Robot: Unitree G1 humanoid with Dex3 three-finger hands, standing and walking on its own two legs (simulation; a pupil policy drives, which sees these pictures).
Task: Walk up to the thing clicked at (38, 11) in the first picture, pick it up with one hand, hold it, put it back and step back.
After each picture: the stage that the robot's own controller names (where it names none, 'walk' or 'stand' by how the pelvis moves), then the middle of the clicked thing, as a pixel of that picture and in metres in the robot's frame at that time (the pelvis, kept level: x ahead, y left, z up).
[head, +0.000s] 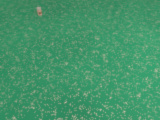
stand; (39, 11) +2.23 +0.66 -0.72
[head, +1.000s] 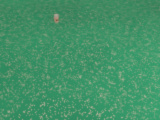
walk; (56, 18) +2.16 +0.32 -0.70
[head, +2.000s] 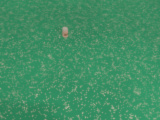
walk; (65, 32) +1.55 +0.18 -0.72
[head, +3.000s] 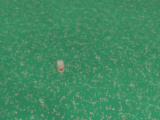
walk; (60, 66) +1.05 +0.20 -0.72
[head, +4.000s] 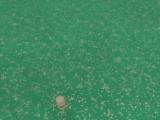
walk; (60, 102) +0.65 +0.21 -0.70
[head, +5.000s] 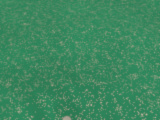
stand; out of the picture +0.45 +0.16 -0.69
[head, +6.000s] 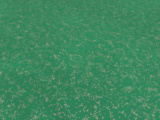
stand; out of the picture +0.39 +0.16 -0.72
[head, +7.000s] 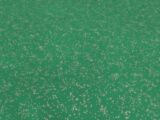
stand; out of the picture +0.40 +0.21 -0.71
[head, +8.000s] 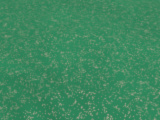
stand; out of the picture +0.37 +0.18 -0.73
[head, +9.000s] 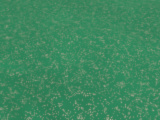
stand; out of the picture +0.38 +0.19 -0.73
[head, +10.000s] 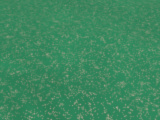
go down; out of the picture +0.38 +0.18 -0.73
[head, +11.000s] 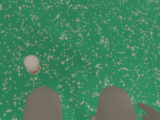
go down; (32, 65) +0.46 +0.21 -0.35
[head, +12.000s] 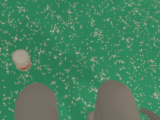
go down; (22, 60) +0.45 +0.23 -0.30
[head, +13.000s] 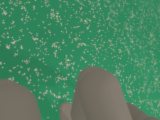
close in; out of the picture +0.44 +0.27 -0.22
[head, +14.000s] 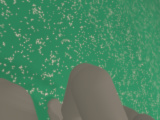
close; out of the picture +0.43 +0.28 -0.22
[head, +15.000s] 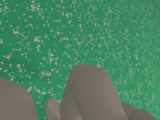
lift; out of the picture +0.40 +0.25 -0.23
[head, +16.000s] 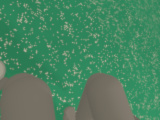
lift; out of the picture +0.34 +0.24 -0.17
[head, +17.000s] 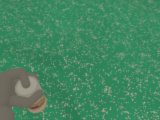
lift; (32, 95) +0.32 +0.17 +0.00
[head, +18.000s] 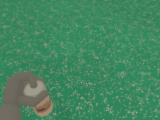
hold; (39, 98) +0.32 +0.16 -0.01
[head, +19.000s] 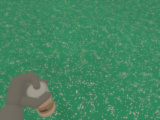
hold; (42, 99) +0.32 +0.16 -0.01
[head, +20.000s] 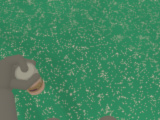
crouch; (31, 79) +0.38 +0.18 -0.07
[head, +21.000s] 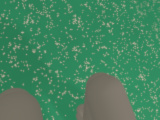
lower; out of the picture +0.47 +0.26 -0.14
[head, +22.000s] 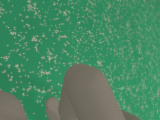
lower; out of the picture +0.43 +0.27 -0.23
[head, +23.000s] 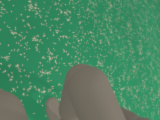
lower; out of the picture +0.43 +0.28 -0.23
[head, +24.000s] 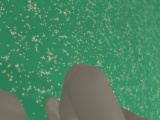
lower; out of the picture +0.43 +0.28 -0.23
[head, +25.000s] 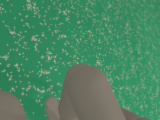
lower; out of the picture +0.43 +0.28 -0.23
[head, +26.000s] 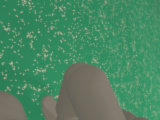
open; out of the picture +0.43 +0.26 -0.23
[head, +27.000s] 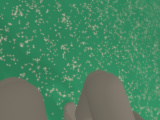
stand; out of the picture +0.42 +0.24 -0.25
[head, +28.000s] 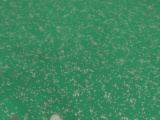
stand; out of the picture +0.38 +0.15 -0.61
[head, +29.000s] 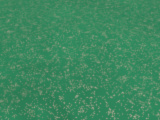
stand; out of the picture +0.39 +0.16 -0.66
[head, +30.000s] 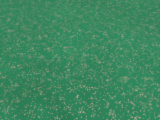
stand; out of the picture +0.37 +0.16 -0.67
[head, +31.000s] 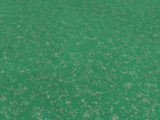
stand; out of the picture +0.39 +0.14 -0.72
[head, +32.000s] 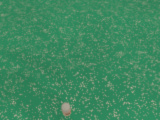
walk; (66, 109) +0.48 +0.14 -0.70
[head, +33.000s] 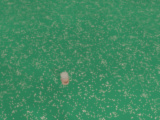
walk; (64, 78) +0.78 +0.15 -0.69
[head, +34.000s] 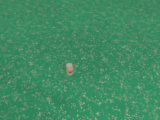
stand; (69, 68) +1.05 +0.18 -0.70
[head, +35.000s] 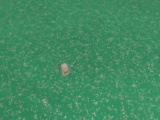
stand; (64, 69) +1.03 +0.18 -0.73
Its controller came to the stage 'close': yes
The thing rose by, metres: 0.70
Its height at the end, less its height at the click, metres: +0.00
